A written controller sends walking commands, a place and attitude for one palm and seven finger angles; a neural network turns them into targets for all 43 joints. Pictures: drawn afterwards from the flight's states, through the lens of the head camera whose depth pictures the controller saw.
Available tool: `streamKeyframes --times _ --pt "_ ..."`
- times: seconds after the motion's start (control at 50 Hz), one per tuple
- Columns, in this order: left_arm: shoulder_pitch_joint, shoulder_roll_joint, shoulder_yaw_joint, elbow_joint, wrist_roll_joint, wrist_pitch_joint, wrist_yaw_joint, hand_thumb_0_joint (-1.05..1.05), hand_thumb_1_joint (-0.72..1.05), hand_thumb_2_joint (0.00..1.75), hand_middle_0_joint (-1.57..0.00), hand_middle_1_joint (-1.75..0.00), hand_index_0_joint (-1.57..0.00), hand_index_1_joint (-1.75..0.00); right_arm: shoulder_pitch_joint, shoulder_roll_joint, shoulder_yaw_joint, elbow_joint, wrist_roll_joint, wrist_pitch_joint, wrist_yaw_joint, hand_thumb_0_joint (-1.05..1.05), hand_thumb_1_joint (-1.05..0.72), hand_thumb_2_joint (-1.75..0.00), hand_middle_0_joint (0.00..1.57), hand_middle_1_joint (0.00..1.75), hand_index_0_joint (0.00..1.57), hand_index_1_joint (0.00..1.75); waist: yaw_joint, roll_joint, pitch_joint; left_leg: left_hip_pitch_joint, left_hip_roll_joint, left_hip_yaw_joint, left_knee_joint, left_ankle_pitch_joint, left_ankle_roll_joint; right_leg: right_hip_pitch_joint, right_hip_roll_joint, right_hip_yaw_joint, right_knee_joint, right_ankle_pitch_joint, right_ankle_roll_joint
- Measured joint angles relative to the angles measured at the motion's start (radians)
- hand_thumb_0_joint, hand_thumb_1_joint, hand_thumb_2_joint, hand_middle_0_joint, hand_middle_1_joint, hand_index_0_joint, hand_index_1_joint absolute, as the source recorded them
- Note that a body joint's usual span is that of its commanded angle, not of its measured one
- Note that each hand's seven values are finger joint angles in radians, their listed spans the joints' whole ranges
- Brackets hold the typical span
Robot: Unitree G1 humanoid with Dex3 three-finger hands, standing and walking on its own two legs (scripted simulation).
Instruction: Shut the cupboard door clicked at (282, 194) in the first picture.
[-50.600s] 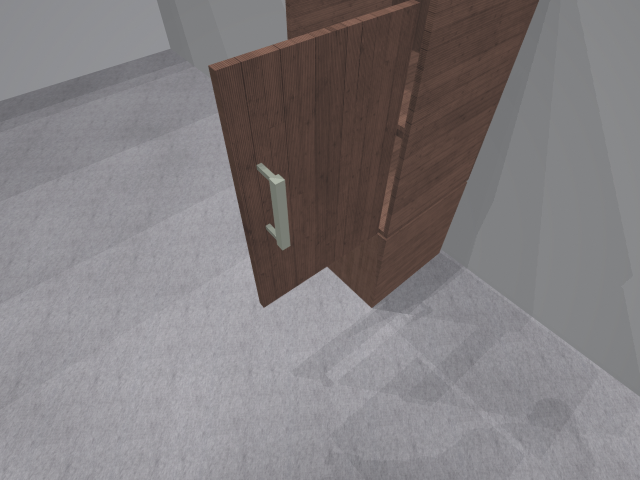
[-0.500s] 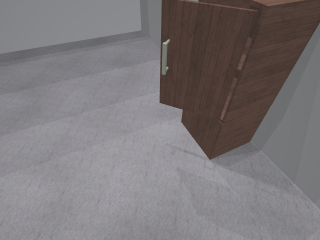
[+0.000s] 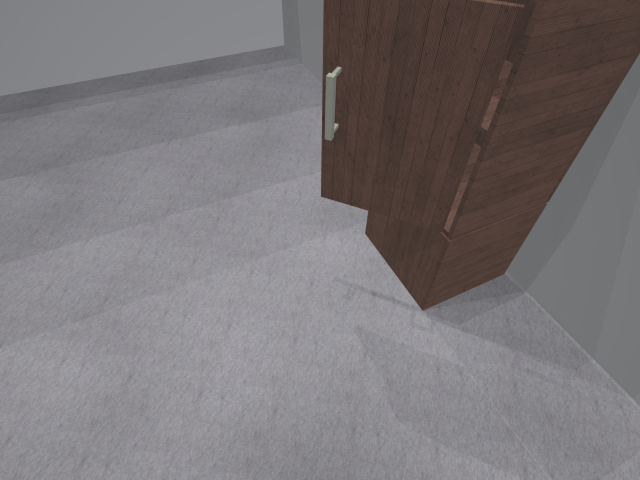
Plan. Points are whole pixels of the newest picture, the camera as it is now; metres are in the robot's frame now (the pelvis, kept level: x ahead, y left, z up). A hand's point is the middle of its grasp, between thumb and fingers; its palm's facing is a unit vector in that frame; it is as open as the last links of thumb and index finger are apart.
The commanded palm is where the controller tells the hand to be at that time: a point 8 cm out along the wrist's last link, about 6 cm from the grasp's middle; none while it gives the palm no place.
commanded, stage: look to check the result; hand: left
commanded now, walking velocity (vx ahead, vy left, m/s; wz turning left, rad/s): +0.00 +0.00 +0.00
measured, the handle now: (333, 104) +0.93 +0.01 -0.01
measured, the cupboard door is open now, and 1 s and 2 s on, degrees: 41 41 41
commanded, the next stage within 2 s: walk to a spot facing it in 0.22 s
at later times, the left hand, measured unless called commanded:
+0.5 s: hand out of the picture +0.07 +0.21 -0.17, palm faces +0.04 -0.96 -0.29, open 7.3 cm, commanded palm none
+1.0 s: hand out of the picture +0.05 +0.22 -0.16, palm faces +0.32 -0.92 -0.25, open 7.3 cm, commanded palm none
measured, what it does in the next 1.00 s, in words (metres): lifts its right foot, turning left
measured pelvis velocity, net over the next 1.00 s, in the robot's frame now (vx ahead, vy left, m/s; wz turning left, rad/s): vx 0.03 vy -0.01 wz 0.36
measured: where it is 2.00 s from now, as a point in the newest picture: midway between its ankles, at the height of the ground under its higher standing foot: outside the picture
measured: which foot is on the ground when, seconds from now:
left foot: down 0.00-1.00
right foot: down 0.00-0.70, up 0.72-1.00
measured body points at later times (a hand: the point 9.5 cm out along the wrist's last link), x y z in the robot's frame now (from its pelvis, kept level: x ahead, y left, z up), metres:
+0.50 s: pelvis +0.02 -0.01 +0.00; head +0.03 -0.02 +0.45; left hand +0.07 +0.26 -0.14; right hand +0.07 -0.28 -0.15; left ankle +0.04 +0.10 -0.74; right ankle -0.01 -0.12 -0.74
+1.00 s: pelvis +0.03 -0.01 +0.00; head +0.09 +0.01 +0.44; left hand +0.03 +0.26 -0.14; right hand +0.13 -0.24 -0.16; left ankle +0.03 +0.10 -0.74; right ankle +0.07 -0.15 -0.71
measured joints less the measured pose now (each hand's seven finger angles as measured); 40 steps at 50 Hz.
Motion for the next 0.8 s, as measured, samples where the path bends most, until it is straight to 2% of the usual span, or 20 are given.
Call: streamKeyframes --times 0.42,0.5,0.56,0.62,0.66,0.68,0.7,0.72,0.74,0.76,0.8 --pt "-0.12 0.068 0.002 -0.025 -0.001 -0.005 -0.01 0.0 0.91 0.9 -0.2 -0.3 -0.2 -0.3 -0.098 -0.079 0.003 -0.012 -0.001 -0.005 0.009 0.01 -0.91 -0.9 0.2 0.3 0.2 0.3 -0.006 0.001 -0.004 0.029 0.002 -0.017 -0.031 0.0 -0.016 0.041 0.006 -0.017 -0.043 -0.001 -0.009" --pt "-0.132 0.06 0.01 -0.056 -0.002 0.008 -0.001 0.0 0.91 0.9 -0.2 -0.3 -0.2 -0.3 -0.089 -0.07 0.0 -0.034 -0.003 0.011 0.011 0.01 -0.91 -0.9 0.2 0.3 0.2 0.3 -0.013 0.001 0.002 -0.012 -0.006 -0.048 0.027 -0.022 -0.018 0.013 -0.003 -0.048 0.014 -0.038 -0.011" --pt "-0.13 0.046 0.018 -0.091 0.0 0.015 0.001 0.0 0.91 0.9 -0.2 -0.3 -0.2 -0.3 -0.074 -0.055 -0.006 -0.055 -0.004 0.028 0.017 0.01 -0.91 -0.9 0.2 0.3 0.19 0.3 -0.014 0.008 0.017 -0.067 -0.009 -0.077 0.123 -0.059 -0.025 -0.006 -0.008 -0.084 0.07 -0.073 -0.015" --pt "-0.122 0.033 0.027 -0.126 0.008 0.02 0.004 0.0 0.91 0.9 -0.2 -0.3 -0.2 -0.3 -0.058 -0.036 -0.019 -0.079 -0.006 0.05 0.023 0.01 -0.91 -0.9 0.2 0.3 0.2 0.3 -0.016 0.005 0.044 -0.138 0.002 -0.066 0.334 -0.21 -0.043 -0.01 -0.021 -0.127 0.132 -0.116 -0.015" --pt "-0.114 0.029 0.032 -0.141 0.013 0.024 0.005 0.0 0.91 0.9 -0.2 -0.3 -0.2 -0.3 -0.049 -0.019 -0.024 -0.098 -0.004 0.058 0.029 0.01 -0.91 -0.9 0.2 0.3 0.2 0.3 -0.019 -0.012 0.062 -0.149 0.013 -0.048 0.383 -0.263 -0.051 -0.013 -0.044 -0.152 0.177 -0.148 -0.007" --pt "-0.109 0.03 0.034 -0.148 0.012 0.026 0.004 0.0 0.91 0.9 -0.2 -0.3 -0.21 -0.3 -0.044 -0.013 -0.025 -0.109 -0.004 0.058 0.032 0.01 -0.91 -0.9 0.2 0.3 0.2 0.3 -0.021 -0.022 0.069 -0.139 0.018 -0.038 0.355 -0.236 -0.051 -0.02 -0.059 -0.163 0.207 -0.167 0.001" --pt "-0.102 0.028 0.034 -0.157 0.01 0.029 0.001 0.0 0.91 0.9 -0.2 -0.3 -0.21 -0.3 -0.036 -0.012 -0.024 -0.123 -0.005 0.055 0.037 0.01 -0.91 -0.9 0.2 0.3 0.2 0.3 -0.022 -0.025 0.069 -0.125 0.023 -0.038 0.301 -0.157 -0.043 -0.038 -0.071 -0.173 0.248 -0.19 0.01" --pt "-0.1 0.028 0.036 -0.162 0.006 0.034 -0.001 0.0 0.91 0.9 -0.2 -0.3 -0.21 -0.3 -0.034 -0.01 -0.026 -0.134 -0.01 0.049 0.038 0.01 -0.91 -0.9 0.2 0.3 0.2 0.3 -0.022 -0.032 0.072 -0.138 0.011 -0.038 0.302 -0.141 -0.027 -0.07 -0.089 -0.167 0.309 -0.21 0.02" --pt "-0.102 0.028 0.037 -0.168 0.004 0.042 -0.002 0.0 0.91 0.9 -0.2 -0.3 -0.21 -0.3 -0.037 -0.007 -0.026 -0.143 -0.015 0.044 0.038 0.01 -0.91 -0.9 0.2 0.3 0.2 0.3 -0.02 -0.039 0.081 -0.152 -0.002 -0.037 0.32 -0.151 -0.009 -0.113 -0.092 -0.13 0.392 -0.264 0.026" --pt "-0.104 0.028 0.04 -0.172 0.004 0.052 -0.002 0.0 0.91 0.9 -0.2 -0.3 -0.21 -0.3 -0.039 -0.003 -0.026 -0.15 -0.019 0.039 0.036 0.01 -0.91 -0.9 0.2 0.3 0.2 0.3 -0.019 -0.042 0.086 -0.161 -0.011 -0.039 0.323 -0.16 0.004 -0.16 -0.083 -0.083 0.483 -0.3 0.026" --pt "-0.11 0.027 0.047 -0.174 0.006 0.065 -0.006 0.0 0.91 0.9 -0.2 -0.3 -0.2 -0.3 -0.033 0.002 -0.023 -0.16 -0.023 0.032 0.03 0.01 -0.91 -0.9 0.2 0.3 0.2 0.3 -0.022 -0.039 0.083 -0.164 -0.027 -0.053 0.286 -0.149 0.015 -0.241 -0.062 -0.014 0.619 -0.276 0.027"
